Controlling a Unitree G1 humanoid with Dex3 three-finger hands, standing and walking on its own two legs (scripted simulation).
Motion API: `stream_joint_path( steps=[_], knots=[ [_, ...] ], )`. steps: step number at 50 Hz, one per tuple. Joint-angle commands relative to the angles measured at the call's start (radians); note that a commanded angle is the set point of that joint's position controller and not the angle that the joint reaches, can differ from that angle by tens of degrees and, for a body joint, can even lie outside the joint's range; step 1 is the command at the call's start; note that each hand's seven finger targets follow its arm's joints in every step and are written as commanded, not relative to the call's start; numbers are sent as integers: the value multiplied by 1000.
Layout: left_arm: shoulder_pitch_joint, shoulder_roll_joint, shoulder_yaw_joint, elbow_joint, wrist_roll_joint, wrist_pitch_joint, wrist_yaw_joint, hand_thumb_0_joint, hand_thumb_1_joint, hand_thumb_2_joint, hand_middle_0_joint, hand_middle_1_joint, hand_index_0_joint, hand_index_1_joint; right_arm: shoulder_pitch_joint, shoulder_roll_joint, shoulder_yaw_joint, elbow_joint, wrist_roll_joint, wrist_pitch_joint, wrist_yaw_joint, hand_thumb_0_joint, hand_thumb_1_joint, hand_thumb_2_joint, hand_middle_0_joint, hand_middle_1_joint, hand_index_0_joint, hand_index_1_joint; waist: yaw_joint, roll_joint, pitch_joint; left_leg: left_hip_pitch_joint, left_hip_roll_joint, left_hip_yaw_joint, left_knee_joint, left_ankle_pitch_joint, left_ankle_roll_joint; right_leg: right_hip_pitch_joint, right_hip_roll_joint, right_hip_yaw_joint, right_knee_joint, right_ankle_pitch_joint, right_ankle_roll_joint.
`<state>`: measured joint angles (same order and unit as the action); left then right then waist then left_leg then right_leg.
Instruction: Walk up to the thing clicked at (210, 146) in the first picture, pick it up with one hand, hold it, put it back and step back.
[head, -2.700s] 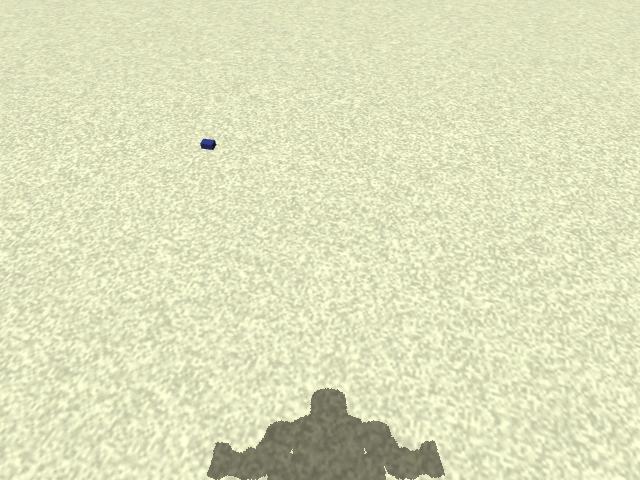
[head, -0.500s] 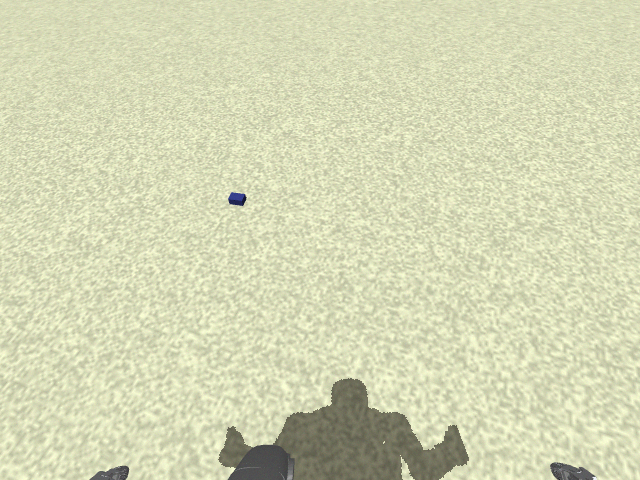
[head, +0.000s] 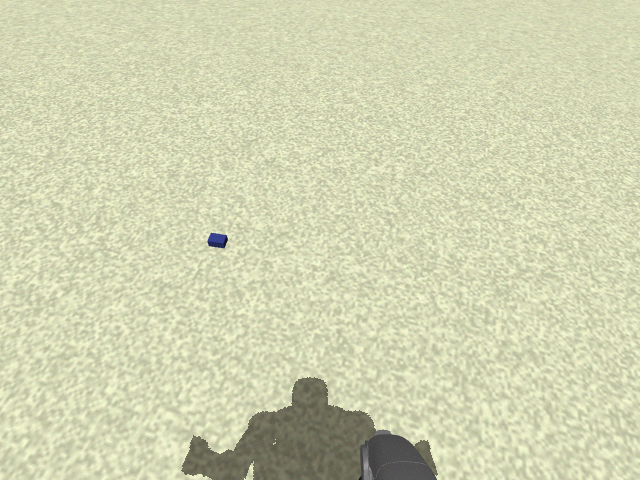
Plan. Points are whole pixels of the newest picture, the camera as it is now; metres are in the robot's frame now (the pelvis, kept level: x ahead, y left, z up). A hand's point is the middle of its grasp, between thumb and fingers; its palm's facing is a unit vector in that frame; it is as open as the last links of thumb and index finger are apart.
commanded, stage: walk up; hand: left
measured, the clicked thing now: (217, 240) +1.04 +0.36 -0.76
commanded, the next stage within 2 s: none
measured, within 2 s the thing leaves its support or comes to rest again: neither
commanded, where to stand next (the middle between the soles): +0.66 +0.11 m, yaw -1 degrees
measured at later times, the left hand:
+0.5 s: hand (132, 395) +0.25 +0.27 -0.13, palm faces -0.02 -0.91 -0.40, open 7.4 cm
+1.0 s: hand (116, 298) +0.42 +0.35 -0.15, palm faces -0.08 -0.93 -0.36, open 7.4 cm
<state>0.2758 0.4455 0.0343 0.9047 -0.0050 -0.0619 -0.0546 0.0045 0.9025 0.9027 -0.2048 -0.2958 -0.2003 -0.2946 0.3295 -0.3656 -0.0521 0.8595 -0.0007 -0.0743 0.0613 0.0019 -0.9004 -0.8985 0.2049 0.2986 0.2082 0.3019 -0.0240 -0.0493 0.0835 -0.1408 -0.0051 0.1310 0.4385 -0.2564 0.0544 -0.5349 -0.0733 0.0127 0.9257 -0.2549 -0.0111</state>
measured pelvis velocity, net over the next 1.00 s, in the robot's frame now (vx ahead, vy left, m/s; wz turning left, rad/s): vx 0.37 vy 0.08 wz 0.00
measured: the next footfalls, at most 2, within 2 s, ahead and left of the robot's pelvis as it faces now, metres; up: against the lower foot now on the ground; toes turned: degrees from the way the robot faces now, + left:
right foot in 0.18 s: +0.24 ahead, -0.13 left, +0.00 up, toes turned -5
left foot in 0.64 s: +0.40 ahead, +0.18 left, +0.00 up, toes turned +6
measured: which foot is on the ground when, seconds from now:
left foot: down 0.00-0.22, up 0.24-0.62, down 0.64-1.00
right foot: up 0.00-0.16, down 0.18-0.68, up 0.70-1.00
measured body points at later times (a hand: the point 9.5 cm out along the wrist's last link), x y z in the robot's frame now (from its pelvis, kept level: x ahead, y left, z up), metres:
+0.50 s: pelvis +0.20 +0.00 +0.00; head +0.21 -0.02 +0.45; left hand +0.25 +0.32 -0.10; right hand +0.28 -0.32 -0.12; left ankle +0.29 +0.17 -0.69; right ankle +0.20 -0.12 -0.74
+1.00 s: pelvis +0.37 +0.08 +0.00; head +0.38 +0.08 +0.45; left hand +0.43 +0.40 -0.12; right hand +0.40 -0.24 -0.11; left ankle +0.36 +0.18 -0.74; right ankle +0.47 -0.06 -0.70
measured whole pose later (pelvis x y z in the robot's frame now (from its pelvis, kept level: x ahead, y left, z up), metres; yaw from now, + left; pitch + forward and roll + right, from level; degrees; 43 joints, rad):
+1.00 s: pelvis +0.37 +0.08 +0.00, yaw +0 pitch -3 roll +1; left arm 0.29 0.42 0.04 0.92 0.01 -0.05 -0.06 0.00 0.90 0.90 -0.21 -0.30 -0.20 -0.29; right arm 0.35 -0.39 -0.05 0.85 -0.01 -0.06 0.06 0.00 -0.90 -0.90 0.21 0.30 0.21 0.30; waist -0.03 -0.03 0.08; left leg -0.15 0.00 0.11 0.48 -0.29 0.05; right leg -0.49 -0.08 -0.02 0.80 -0.27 -0.01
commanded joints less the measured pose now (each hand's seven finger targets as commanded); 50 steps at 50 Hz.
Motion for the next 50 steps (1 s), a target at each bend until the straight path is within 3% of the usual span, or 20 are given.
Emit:
stream_joint_path(
  steps=[1, 6, 9, 10, 11, 12, 13, 17, 18, 23, 28, 31, 32, 33, 34, 35, 36, 39, 46, 50],
  knots=[
    [-63, 153, 54, -95, 7, -15, 0, 0, 900, 900, -200, -300, -200, -300, -2, -290, -89, -97, -5, -31, -15, 0, -900, -900, 200, 300, 200, 300, -9, 159, 14, 14, 274, -212, -227, 125, 148, -22, -43, -31, -182, 81, -1],
    [-82, 126, 60, -90, 5, -27, 2, 0, 900, 900, -200, -300, -200, -300, 7, -278, -83, -105, -7, -12, -17, 0, -900, -900, 200, 300, 200, 300, -2, 138, -23, -1, 236, -152, -87, 288, 114, 170, 22, -77, -342, 150, -30],
    [98, 181, 89, -38, 7, -42, 24, 0, 900, 900, -200, -300, -200, -300, 5, -240, -65, -127, -5, -3, -18, 0, -900, -900, 200, 300, 200, 300, 94, -10, -144, -106, 164, -101, 233, 262, 75, 515, 40, -52, -437, 96, -57],
    [203, 246, 114, -23, 14, -50, 37, 0, 900, 900, -200, -300, -200, -300, 45, -197, -48, -133, -8, -3, -15, 0, -900, -900, 200, 300, 200, 300, 134, -145, -221, -236, 75, -42, 482, 109, 37, 666, -99, 145, -516, -51, -91],
    [221, 319, 126, -41, 13, -55, 46, 0, 900, 900, -200, -300, -200, -300, 95, -168, -34, -136, -9, 1, -13, 0, -900, -900, 200, 300, 200, 300, 115, -242, -242, -444, -20, -83, 652, -280, -4, 781, -342, 548, -596, -76, -172],
    [176, 327, 124, -42, 0, -48, 49, 0, 900, 900, -200, -300, -200, -300, 66, -279, -58, -110, -12, 13, -22, 0, -900, -900, 200, 300, 200, 300, 116, -130, -209, -517, 7, -158, 732, -293, -8, 749, -386, 667, -621, -110, -271],
    [139, 307, 118, -61, -9, -46, 51, 0, 900, 900, -200, -300, -200, -300, 34, -295, -63, -96, -12, 15, -29, 0, -900, -900, 200, 300, 200, 300, 110, -88, -167, -532, 43, -195, 768, -271, -18, 681, -382, 627, -630, -74, -294],
    [37, 225, 84, -83, -11, -58, 55, 0, 900, 900, -200, -300, -200, -300, 43, -237, -57, -54, 0, 30, -15, 0, -900, -900, 200, 300, 200, 300, 28, -41, -24, -388, 67, -236, 663, -91, -30, 372, -201, 194, -639, 189, -166],
    [25, 221, 84, -93, -6, -62, 53, 0, 900, 900, -200, -300, -200, -300, 53, -230, -59, -48, -4, 35, -9, 0, -900, -900, 200, 300, 200, 300, 21, -60, -20, -370, 61, -222, 645, -58, -38, 342, -183, 147, -653, 198, -177],
    [-5, 253, 98, -126, 17, -69, 45, 0, 900, 900, -200, -300, -200, -300, -39, -224, -72, -67, -19, 41, 23, 0, -900, -900, 200, 300, 200, 300, 31, -93, 24, -369, 119, -167, 395, 22, -81, 256, -192, 72, -726, -116, -213],
    [14, 270, 98, -115, 14, -64, 37, 0, 900, 900, -200, -300, -200, -300, -119, -224, -81, -82, -25, 20, 37, 0, -900, -900, 200, 300, 200, 300, 49, -72, -17, -220, 125, -122, 182, 104, -57, 252, -199, 46, -640, -117, -185],
    [-8, 253, 89, -112, 11, -50, 38, 0, 900, 900, -200, -300, -200, -300, 3, -248, -96, -34, -31, 9, 26, 0, -900, -900, 200, 300, 200, 300, -32, 11, -76, -1, 64, -58, 110, 66, -35, 189, -163, -4, -444, -30, -144],
    [17, 211, 73, -114, 18, -46, 37, 0, 900, 900, -200, -300, -200, -300, 110, -287, -112, 2, -31, 4, 15, 0, -900, -900, 200, 300, 200, 300, -82, 130, -140, 146, 46, -85, 97, -18, -12, 142, -117, -38, -225, 57, -118],
    [89, 131, 47, -114, 10, -42, 36, 0, 900, 900, -200, -300, -200, -300, 181, -357, -130, 9, -41, -2, 0, 0, -900, -900, 200, 300, 200, 300, -100, 356, -171, 224, 190, -317, -54, -241, 40, 25, -14, -108, 84, -1, -68],
    [119, 105, 39, -112, -6, -35, 38, 0, 900, 900, -200, -300, -200, -300, 122, -406, -131, -36, -30, -10, -8, 0, -900, -900, 200, 300, 200, 300, -59, 411, -127, 254, 370, -708, -194, -286, 111, -182, 124, -76, 209, -247, -32],
    [80, 203, 61, -90, 6, -26, 57, 0, 900, 900, -200, -300, -200, -300, 97, -416, -134, -44, -5, -5, -6, 0, -900, -900, 200, 300, 200, 300, -61, 324, -94, 175, 437, -779, -189, -284, 199, -171, 46, 3, 281, -298, -48],
    [40, 229, 59, -93, 7, -27, 60, 0, 900, 900, -200, -300, -200, -300, 72, -386, -127, -50, 0, 2, -13, 0, -900, -900, 200, 300, 200, 300, -48, 245, -55, 95, 424, -709, -172, -183, 218, -167, 20, 32, 310, -263, -49],
    [102, 196, 58, -45, -14, -22, 39, 0, 900, 900, -200, -300, -200, -300, -27, -288, -82, -73, 2, -12, -23, 0, -900, -900, 200, 300, 200, 300, 23, 199, -12, -39, 251, -324, -149, 72, 105, -38, -23, 60, 162, -98, -40],
    [32, 172, 63, -62, 11, -5, 15, 0, 900, 900, -200, -300, -200, -300, 9, -309, -87, -94, -4, -16, -22, 0, -900, -900, 200, 300, 200, 300, -3, 211, 9, -28, 287, -296, -225, -114, 187, -41, -38, -17, -76, -24, 11],
    [-30, 146, 62, -80, 15, -25, 12, 0, 900, 900, -200, -300, -200, -300, 16, -301, -87, -101, -7, -10, -20, 0, -900, -900, 200, 300, 200, 300, -4, 167, 26, -59, 284, -255, -163, 58, 178, 66, -23, -39, -246, 32, -6]
  ],
)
